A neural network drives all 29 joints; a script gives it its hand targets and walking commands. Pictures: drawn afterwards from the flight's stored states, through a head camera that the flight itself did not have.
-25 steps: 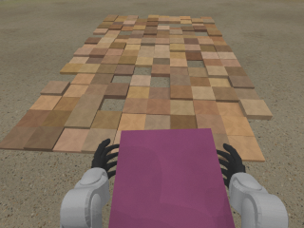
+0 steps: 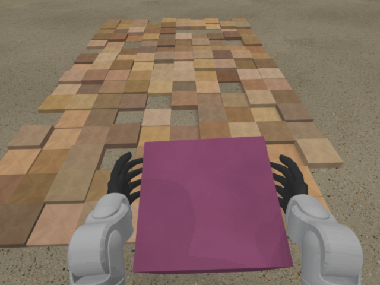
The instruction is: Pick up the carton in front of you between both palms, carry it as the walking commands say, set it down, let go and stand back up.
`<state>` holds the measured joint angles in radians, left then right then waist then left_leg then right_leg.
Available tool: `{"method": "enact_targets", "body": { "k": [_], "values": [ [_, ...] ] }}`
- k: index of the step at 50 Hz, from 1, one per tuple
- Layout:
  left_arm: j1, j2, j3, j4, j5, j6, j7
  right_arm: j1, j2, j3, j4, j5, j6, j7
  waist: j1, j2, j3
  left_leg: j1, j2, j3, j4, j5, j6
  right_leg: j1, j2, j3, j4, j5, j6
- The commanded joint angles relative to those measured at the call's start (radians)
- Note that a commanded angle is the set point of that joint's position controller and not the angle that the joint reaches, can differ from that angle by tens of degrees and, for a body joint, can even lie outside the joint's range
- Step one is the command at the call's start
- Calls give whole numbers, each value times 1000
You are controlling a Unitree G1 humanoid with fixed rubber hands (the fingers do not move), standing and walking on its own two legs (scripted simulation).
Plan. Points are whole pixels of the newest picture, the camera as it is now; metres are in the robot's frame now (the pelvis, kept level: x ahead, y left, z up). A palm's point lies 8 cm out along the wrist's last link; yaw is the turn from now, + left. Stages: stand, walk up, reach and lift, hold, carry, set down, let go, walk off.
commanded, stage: carry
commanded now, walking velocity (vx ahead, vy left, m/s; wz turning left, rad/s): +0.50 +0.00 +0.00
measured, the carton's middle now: (206, 214) +0.26 +0.00 +0.05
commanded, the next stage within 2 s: none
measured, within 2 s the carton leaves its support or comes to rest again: neither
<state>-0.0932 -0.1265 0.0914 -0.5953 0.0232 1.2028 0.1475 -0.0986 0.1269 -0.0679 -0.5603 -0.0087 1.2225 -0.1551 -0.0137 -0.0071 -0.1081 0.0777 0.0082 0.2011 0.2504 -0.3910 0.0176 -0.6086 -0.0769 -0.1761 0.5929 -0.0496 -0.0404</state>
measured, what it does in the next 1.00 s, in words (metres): climbs: right foot, then left foot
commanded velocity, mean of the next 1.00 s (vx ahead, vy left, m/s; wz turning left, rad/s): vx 0.50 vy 0.00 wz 0.00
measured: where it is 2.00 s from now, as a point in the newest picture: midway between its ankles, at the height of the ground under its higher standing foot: (186, 135)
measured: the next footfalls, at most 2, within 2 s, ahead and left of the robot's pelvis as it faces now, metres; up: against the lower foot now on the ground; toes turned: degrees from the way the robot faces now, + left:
right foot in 0.06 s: +0.23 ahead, -0.10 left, +0.00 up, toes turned -9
left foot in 0.50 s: +0.50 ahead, +0.10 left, +0.02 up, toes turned +6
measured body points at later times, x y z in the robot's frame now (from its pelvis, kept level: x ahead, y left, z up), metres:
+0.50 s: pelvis +0.33 -0.01 +0.00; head +0.37 -0.01 +0.45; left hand +0.70 +0.15 +0.15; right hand +0.70 -0.15 +0.14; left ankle +0.46 +0.10 -0.70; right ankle +0.19 -0.09 -0.73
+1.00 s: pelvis +0.67 -0.01 +0.05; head +0.73 +0.00 +0.49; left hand +1.01 +0.18 +0.17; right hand +1.05 -0.12 +0.17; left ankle +0.61 +0.10 -0.60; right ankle +0.65 -0.10 -0.68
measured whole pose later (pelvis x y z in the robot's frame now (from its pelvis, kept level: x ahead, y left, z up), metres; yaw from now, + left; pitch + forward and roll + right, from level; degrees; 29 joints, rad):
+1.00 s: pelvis +0.67 -0.01 +0.05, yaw +1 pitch +6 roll +0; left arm -0.54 -0.12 0.25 -0.26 0.01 1.17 0.19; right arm -0.55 0.11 -0.29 -0.25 0.00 1.19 -0.16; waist 0.11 -0.02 0.03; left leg -0.56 0.00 0.01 1.16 -0.44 0.04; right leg -0.35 0.02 -0.08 0.58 -0.33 -0.05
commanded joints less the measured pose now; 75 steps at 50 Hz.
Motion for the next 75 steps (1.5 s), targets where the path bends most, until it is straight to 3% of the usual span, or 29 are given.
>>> {"method": "enact_targets", "body": {
  "k": [1,3,4,5,6,9,14,23,26,27,28,29,31,33,38,41,42,43,44,45,47,52,57,60,61,62,63,66,75],
  "values": [
    [-505,-501,-577,11,-261,23,-29,-520,463,539,-65,237,-11,32,-6,170,-51,11,207,-34,101,811,91,115,67,-63,-31,-13,-39],
    [-540,-455,-520,73,-253,30,-3,-600,426,506,-31,232,0,1,79,100,-194,-107,138,37,452,816,39,480,123,-95,-79,-106,-40],
    [-557,-430,-487,94,-248,33,10,-654,411,494,-27,235,6,-13,115,-47,-288,-296,88,24,724,539,18,673,-73,205,-147,-322,-75],
    [-622,-412,-467,107,-253,31,19,-693,428,482,-20,235,10,-21,101,-311,-341,-631,-71,-65,1003,26,-14,867,-308,713,-276,-382,-229],
    [-632,-457,-472,121,-272,31,21,-731,445,468,0,242,8,-28,97,-293,-324,-737,-51,-191,1151,-93,18,857,-307,736,-323,-265,-240],
    [-805,-582,-515,125,-319,5,-3,-823,542,427,66,220,-21,-30,79,-40,-304,-764,55,-222,1088,32,63,718,-239,449,-244,36,-169],
    [-976,-620,-523,213,-336,-36,-31,-945,570,413,171,170,-61,-24,61,-84,-305,-773,65,-176,878,97,35,652,-214,302,-297,34,-174],
    [-1011,-601,-410,397,-246,-27,-2,-1057,575,371,315,175,-50,-25,94,-138,-217,-767,5,-45,431,297,52,771,-128,124,-169,390,-135],
    [-1025,-634,-408,407,-235,-12,-5,-1062,599,357,360,171,-44,-21,17,-76,-282,-425,-82,41,282,345,92,705,-61,17,89,670,-50],
    [-1035,-655,-419,394,-239,-12,-10,-1040,617,352,372,163,-48,-21,-42,20,-389,-77,-24,-38,268,445,142,474,-56,11,321,566,-1],
    [-1049,-675,-433,359,-246,-12,-15,-1001,644,353,377,159,-54,-19,-117,188,-508,247,127,-305,243,451,222,183,-1,36,573,272,43],
    [-1096,-706,-447,331,-257,-20,-18,-1007,679,365,353,177,-57,-10,-102,286,-501,393,267,-486,260,752,235,-49,85,112,701,-479,48],
    [-1067,-723,-407,312,-222,-40,-12,-1100,726,443,225,238,-71,3,-114,160,-461,417,333,-626,223,648,292,-294,81,202,853,-477,11],
    [-1048,-708,-396,284,-187,-60,-1,-1164,767,498,129,296,-92,14,-96,63,-414,312,297,-523,197,507,207,-281,37,205,718,-417,-3],
    [-989,-625,-401,236,-140,-100,17,-1168,704,569,41,372,-118,38,-68,132,-354,104,219,-332,113,329,180,-102,59,124,285,-419,1],
    [-926,-585,-412,265,-134,-76,17,-1087,665,565,118,367,-92,47,67,159,-375,-202,167,-134,257,536,100,473,181,-102,26,-209,-14],
    [-882,-581,-412,302,-137,-69,16,-1074,643,555,134,346,-82,47,126,89,-464,-320,109,-56,479,595,61,716,150,14,2,-244,-70],
    [-855,-564,-412,304,-124,-63,17,-1069,630,539,143,328,-71,47,169,-143,-519,-555,21,-63,799,406,12,877,-78,479,-97,-305,-169],
    [-867,-566,-422,311,-129,-50,13,-1053,628,514,177,306,-61,44,125,-307,-464,-785,-107,-166,1026,-111,4,918,-220,819,-188,213,-296],
    [-905,-589,-453,288,-163,-34,5,-1025,629,480,214,275,-53,35,120,-191,-442,-872,-43,-254,1164,-144,33,954,-257,742,-117,408,-321],
    [-1012,-661,-515,248,-245,-27,-15,-998,631,399,247,209,-43,21,130,-35,-343,-943,20,-258,1045,-69,36,880,-210,591,-109,406,-232],
    [-1184,-737,-582,234,-405,-38,-63,-979,598,311,305,70,-65,-19,126,-61,-281,-815,2,-176,591,64,3,788,-153,420,-185,405,-168],
    [-1119,-684,-508,370,-384,-17,-54,-990,524,288,336,51,-35,-37,115,-143,-253,-503,-47,-88,200,540,20,654,-63,206,-168,411,-69],
    [-1107,-668,-454,433,-329,11,-38,-1023,510,289,351,90,-4,-30,-13,-111,-319,-188,-32,-40,131,614,44,591,-43,120,124,443,-17],
    [-1121,-653,-431,445,-309,19,-31,-1024,506,285,352,99,5,-27,-46,-22,-343,-24,18,-76,170,488,18,447,-20,106,313,216,2],
    [-1128,-656,-406,460,-288,36,-22,-1025,497,272,372,102,15,-29,-29,165,-374,179,230,-313,354,794,39,204,43,116,497,-375,20],
    [-1101,-639,-385,475,-272,50,-8,-1036,498,267,398,115,21,-36,-31,313,-451,310,345,-649,281,590,188,-7,129,174,727,-528,37],
    [-1122,-684,-336,432,-203,47,19,-1146,660,344,308,214,19,-4,-48,83,-369,137,313,-659,115,448,206,-127,51,209,713,-377,37],
    [-959,-821,-426,434,-83,-75,-11,-1143,863,529,291,316,-95,95,-43,113,-378,162,200,-423,97,792,166,-95,56,130,263,-171,58]
  ]
}}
